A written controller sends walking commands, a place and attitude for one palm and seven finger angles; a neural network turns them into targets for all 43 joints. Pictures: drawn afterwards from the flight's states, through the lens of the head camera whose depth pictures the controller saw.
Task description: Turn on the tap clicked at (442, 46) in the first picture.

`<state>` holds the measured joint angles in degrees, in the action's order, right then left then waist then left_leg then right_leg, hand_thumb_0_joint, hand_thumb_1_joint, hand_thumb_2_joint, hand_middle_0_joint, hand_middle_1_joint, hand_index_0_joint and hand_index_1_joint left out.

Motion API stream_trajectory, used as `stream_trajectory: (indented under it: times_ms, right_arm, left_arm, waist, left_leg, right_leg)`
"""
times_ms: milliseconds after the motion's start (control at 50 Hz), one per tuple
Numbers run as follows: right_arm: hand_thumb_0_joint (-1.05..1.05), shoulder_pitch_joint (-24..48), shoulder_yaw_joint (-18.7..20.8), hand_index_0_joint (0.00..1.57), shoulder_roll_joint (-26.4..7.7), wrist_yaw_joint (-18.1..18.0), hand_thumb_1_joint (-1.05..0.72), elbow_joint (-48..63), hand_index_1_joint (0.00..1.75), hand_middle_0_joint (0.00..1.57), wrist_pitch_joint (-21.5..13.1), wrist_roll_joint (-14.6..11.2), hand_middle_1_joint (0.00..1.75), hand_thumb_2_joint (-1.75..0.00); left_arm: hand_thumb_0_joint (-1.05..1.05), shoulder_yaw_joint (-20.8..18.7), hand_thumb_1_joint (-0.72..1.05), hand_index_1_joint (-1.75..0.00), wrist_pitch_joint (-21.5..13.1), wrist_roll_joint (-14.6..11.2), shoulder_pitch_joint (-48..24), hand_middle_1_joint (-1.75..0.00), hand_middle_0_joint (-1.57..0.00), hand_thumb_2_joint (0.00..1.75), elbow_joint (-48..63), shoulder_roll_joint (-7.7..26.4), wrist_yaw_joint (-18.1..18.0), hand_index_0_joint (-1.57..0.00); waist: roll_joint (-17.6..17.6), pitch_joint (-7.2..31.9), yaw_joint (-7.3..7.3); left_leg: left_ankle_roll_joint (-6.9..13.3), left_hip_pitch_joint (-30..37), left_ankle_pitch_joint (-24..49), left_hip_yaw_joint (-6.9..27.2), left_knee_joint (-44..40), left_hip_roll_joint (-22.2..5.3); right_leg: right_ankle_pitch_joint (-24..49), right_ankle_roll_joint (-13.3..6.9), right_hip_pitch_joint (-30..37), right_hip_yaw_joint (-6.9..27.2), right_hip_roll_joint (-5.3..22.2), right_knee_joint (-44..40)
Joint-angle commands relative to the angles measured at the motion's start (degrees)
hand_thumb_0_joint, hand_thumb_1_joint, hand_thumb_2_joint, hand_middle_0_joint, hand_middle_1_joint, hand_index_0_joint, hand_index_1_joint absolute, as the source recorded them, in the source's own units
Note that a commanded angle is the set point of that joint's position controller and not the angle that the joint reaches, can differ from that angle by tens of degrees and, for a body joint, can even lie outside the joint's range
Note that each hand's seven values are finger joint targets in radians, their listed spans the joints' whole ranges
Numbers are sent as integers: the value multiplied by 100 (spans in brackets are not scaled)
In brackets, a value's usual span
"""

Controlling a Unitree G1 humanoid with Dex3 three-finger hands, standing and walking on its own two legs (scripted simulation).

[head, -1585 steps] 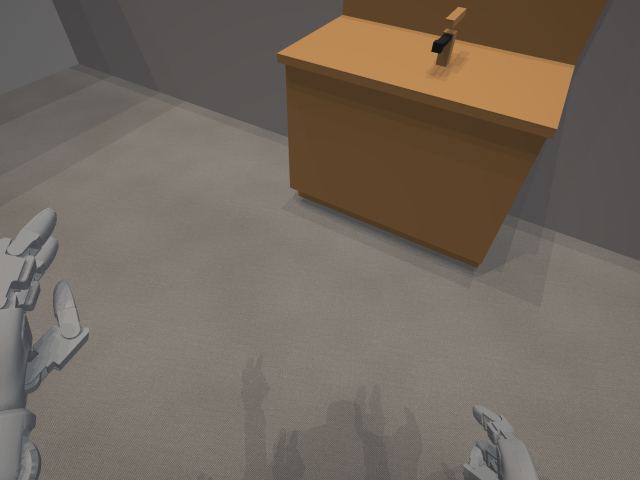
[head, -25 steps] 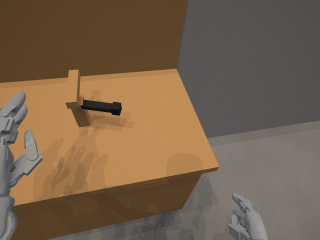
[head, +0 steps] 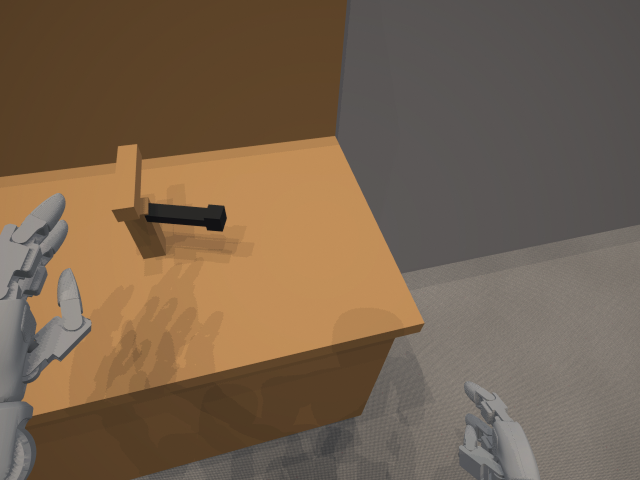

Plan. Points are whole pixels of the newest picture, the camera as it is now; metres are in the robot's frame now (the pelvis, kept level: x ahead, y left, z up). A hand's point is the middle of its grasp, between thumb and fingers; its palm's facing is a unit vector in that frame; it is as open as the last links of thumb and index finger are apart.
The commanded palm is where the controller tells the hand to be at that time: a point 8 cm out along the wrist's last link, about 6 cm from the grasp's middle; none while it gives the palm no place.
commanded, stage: come to a stop and stand still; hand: left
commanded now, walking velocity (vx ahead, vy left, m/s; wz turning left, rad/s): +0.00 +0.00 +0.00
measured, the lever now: (215, 218) +0.46 +0.20 +0.03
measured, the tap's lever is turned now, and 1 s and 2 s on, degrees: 71 71 71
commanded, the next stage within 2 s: look again from close up in 0.62 s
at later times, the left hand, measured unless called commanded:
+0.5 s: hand (57, 314) +0.22 +0.26 +0.15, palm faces +0.38 -0.85 -0.36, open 7.4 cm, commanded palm +0.16 +0.29 +0.18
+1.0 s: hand (54, 313) +0.22 +0.26 +0.16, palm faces +0.38 -0.85 -0.37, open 7.4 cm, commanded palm +0.16 +0.29 +0.18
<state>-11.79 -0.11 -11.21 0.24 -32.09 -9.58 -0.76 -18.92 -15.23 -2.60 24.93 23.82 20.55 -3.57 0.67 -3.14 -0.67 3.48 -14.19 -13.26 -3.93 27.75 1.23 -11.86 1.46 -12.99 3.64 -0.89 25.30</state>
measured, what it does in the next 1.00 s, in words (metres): stands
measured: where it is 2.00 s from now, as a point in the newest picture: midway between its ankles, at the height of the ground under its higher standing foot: outside the picture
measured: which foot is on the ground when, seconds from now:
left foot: down 0.00-1.00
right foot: down 0.00-1.00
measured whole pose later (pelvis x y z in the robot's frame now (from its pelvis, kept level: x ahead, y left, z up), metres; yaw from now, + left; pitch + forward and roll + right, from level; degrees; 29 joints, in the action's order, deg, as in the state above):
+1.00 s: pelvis +0.01 +0.01 +0.00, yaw +1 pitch +0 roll -2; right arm -11.2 -0.6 -10.8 -1.7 -32.9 -7.1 -0.5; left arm -20.4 -13.2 -2.4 24.7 26.2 21.1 -5.3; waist 1.5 -3.6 -1.4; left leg 4.1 -13.0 -13.1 -2.7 26.1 2.0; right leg -10.9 2.1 -10.2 2.4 -0.1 21.3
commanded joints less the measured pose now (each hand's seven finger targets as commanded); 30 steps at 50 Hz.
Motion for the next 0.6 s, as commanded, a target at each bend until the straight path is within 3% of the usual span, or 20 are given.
stream_trajectory:
  times_ms: [0, 80, 200, 280, 320, 380, 420, 480, 500, 580]
  right_arm:
    - [0, 568, 220, 20, -712, -216, -90, 830, 30, 20, -289, -17, 30, -90]
    - [0, 588, 201, 20, -682, -227, -90, 784, 30, 20, -436, -41, 30, -90]
    - [0, 422, 255, 20, -765, -155, -90, 653, 30, 20, -454, 7, 30, -90]
    - [0, 508, 243, 20, -735, -166, -90, 681, 30, 20, -347, -18, 30, -90]
    - [0, 470, 240, 20, -737, -172, -90, 731, 30, 20, -282, -6, 30, -90]
    - [0, 569, 220, 20, -716, -195, -90, 770, 30, 20, -241, -12, 30, -90]
    - [0, 514, 223, 20, -713, -191, -90, 808, 30, 20, -224, -3, 30, -90]
    - [0, 586, 215, 20, -714, -207, -90, 800, 30, 20, -223, -14, 30, -90]
    - [0, 507, 202, 20, -740, -206, -90, 782, 30, 20, -196, 21, 30, -90]
    - [0, 546, 218, 20, -725, -221, -90, 780, 30, 20, -171, -18, 30, -90]
  left_arm:
    - [0, -1224, 90, -30, -467, -137, -912, -30, -20, 90, 1220, 1402, -219, -20]
    - [0, -929, 90, -30, -532, -88, -1133, -30, -20, 90, 1436, 1165, -201, -20]
    - [0, -590, 90, -30, -431, -2, -774, -30, -20, 90, 1250, 819, -227, -20]
    - [0, -831, 90, -30, -345, -7, -600, -30, -20, 90, 1149, 1014, -259, -20]
    - [0, -765, 90, -30, -325, -36, -580, -30, -20, 90, 1135, 942, -229, -20]
    - [0, -921, 90, -30, -318, -35, -641, -30, -20, 90, 1488, 1123, -244, -20]
    - [0, -792, 90, -30, -308, -56, -568, -30, -20, 90, 1492, 981, -223, -20]
    - [0, -882, 90, -30, -293, -35, -628, -30, -20, 90, 1734, 1108, -260, -20]
    - [0, -752, 90, -30, -279, -51, -568, -30, -20, 90, 1547, 951, -243, -20]
    - [0, -795, 90, -30, -220, -33, -528, -30, -20, 90, 1477, 977, -270, -20]
  waist:
    - [-226, 616, -81]
    - [-697, 741, -101]
    - [-351, 932, -96]
    - [-263, 835, -109]
    - [-229, 845, -90]
    - [-394, 964, -95]
    - [-492, 1014, -87]
    - [-627, 1039, -99]
    - [-541, 991, -81]
    - [-514, 933, -91]
  left_leg:
    - [-149, -103, -593, 676, -754, -478]
    - [-145, 104, -530, 702, -856, -547]
    - [-231, 316, 389, 675, -756, -543]
    - [-280, 299, 616, 642, -749, -563]
    - [-279, 233, 653, 647, -754, -547]
    - [-281, 377, 816, 618, -709, -546]
    - [-287, 405, 888, 643, -741, -567]
    - [-321, 449, 980, 632, -750, -601]
    - [-312, 372, 959, 660, -793, -592]
    - [-363, 424, 917, 640, -809, -642]
  right_leg:
    - [-138, -254, 178, 241, 385, -573]
    - [91, -245, 301, 131, 308, -431]
    - [730, -218, 446, 16, 264, -403]
    - [905, -205, 456, 7, 285, -452]
    - [971, -200, 534, -9, 284, -464]
    - [1126, -206, 581, -17, 290, -453]
    - [1133, -208, 628, -51, 282, -405]
    - [1153, -195, 641, -113, 252, -341]
    - [1110, -188, 636, -146, 240, -365]
    - [1056, -180, 578, -142, 252, -365]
